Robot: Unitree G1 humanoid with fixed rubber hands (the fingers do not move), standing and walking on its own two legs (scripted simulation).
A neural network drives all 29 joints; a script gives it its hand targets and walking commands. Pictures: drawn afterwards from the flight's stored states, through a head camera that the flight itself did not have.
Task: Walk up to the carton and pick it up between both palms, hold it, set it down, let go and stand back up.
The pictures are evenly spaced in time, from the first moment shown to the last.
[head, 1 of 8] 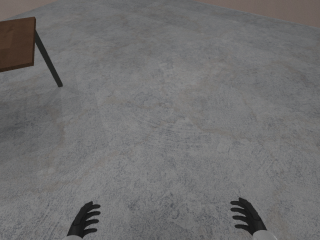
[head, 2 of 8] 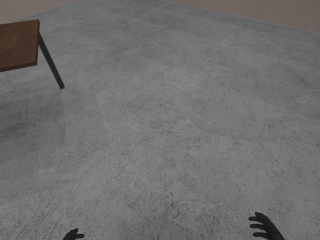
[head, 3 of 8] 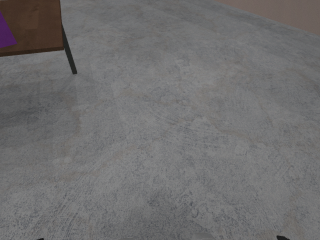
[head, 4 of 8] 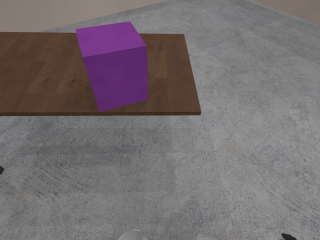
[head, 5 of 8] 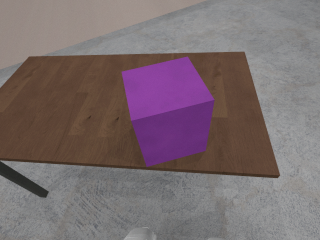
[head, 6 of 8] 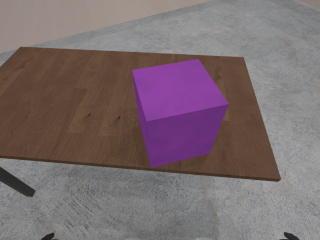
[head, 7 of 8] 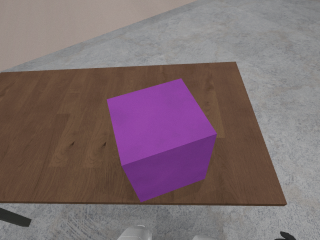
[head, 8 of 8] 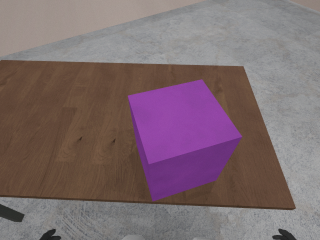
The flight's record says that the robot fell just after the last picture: no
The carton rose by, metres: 0.00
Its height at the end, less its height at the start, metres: +0.00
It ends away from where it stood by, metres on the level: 0.00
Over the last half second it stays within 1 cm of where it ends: yes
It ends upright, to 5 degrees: yes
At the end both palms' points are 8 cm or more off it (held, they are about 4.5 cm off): yes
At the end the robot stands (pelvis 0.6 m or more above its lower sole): yes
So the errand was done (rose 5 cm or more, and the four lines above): no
